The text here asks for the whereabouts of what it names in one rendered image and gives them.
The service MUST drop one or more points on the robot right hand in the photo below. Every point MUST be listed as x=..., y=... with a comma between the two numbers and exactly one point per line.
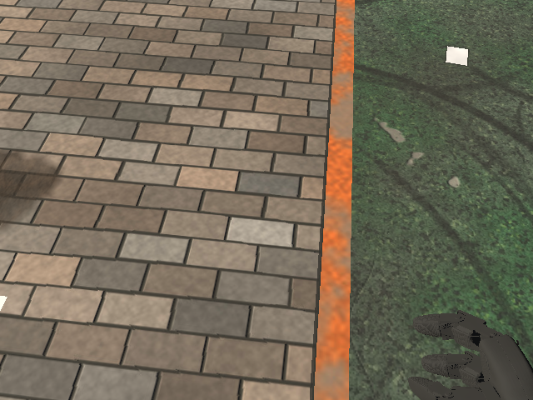
x=502, y=372

